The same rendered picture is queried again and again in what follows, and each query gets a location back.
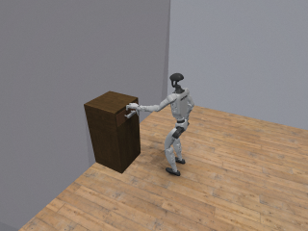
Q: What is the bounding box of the robot left thigh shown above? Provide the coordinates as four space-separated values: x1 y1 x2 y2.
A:
164 127 182 154

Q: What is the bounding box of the robot left shin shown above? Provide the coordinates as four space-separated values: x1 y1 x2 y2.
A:
164 149 177 172

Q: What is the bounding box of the right robot upper arm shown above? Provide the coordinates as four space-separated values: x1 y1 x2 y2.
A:
183 88 194 108

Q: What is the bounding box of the handle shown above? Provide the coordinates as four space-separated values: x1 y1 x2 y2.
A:
125 111 136 118

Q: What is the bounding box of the robot left forearm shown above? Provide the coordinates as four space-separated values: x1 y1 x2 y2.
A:
137 105 158 113

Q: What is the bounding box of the left robot hand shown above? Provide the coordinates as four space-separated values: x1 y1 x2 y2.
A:
126 103 140 116

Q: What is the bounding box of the drawer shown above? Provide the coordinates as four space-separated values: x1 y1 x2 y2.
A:
116 101 138 126

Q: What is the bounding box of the left robot upper arm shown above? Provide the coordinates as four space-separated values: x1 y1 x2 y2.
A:
155 94 177 112

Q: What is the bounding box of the robot right forearm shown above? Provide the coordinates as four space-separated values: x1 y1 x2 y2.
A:
185 107 193 117

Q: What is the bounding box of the cabinet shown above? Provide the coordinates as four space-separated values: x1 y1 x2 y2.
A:
84 91 141 174

